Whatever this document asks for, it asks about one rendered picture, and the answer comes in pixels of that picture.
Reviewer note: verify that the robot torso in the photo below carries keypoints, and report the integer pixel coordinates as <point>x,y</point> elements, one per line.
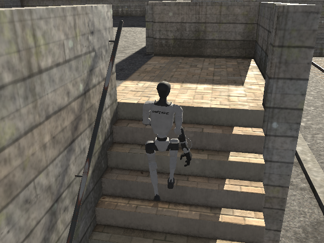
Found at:
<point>161,122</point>

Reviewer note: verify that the robot left upper arm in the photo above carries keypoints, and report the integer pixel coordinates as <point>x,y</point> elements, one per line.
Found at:
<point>146,112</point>

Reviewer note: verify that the robot right shin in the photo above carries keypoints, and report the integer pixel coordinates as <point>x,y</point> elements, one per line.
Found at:
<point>173,161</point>

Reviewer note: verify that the robot right upper arm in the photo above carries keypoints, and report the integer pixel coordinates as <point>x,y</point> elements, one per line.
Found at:
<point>178,118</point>

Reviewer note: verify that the right robot forearm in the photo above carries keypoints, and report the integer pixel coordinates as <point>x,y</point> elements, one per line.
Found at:
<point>183,141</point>

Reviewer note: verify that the robot right hand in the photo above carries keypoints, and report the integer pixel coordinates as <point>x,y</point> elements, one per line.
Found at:
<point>188,157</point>

